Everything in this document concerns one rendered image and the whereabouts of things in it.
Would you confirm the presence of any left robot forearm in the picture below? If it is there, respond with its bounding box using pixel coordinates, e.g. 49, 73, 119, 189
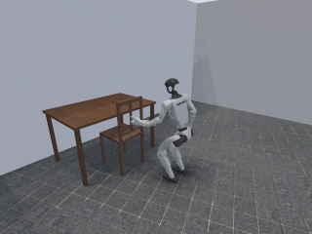
139, 117, 160, 128

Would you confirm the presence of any robot left upper arm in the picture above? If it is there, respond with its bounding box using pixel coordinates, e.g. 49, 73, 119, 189
156, 99, 173, 124

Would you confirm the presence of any chair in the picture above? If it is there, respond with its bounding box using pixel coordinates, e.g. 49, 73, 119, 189
99, 96, 145, 176

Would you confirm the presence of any robot right foot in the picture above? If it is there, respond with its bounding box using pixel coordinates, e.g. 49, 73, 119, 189
173, 166, 188, 175

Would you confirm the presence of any robot left shin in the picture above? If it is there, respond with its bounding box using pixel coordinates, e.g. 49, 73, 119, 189
157, 151, 174, 178

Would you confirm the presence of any right robot forearm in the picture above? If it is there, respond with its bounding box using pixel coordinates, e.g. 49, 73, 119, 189
186, 113, 197, 127

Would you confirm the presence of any table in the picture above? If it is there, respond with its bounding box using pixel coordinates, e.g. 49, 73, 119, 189
42, 93, 156, 187

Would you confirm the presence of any robot left hand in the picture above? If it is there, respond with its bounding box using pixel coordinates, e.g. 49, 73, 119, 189
130, 116, 149, 126

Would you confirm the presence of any robot right upper arm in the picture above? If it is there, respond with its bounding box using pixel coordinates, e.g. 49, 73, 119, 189
183, 94, 197, 116

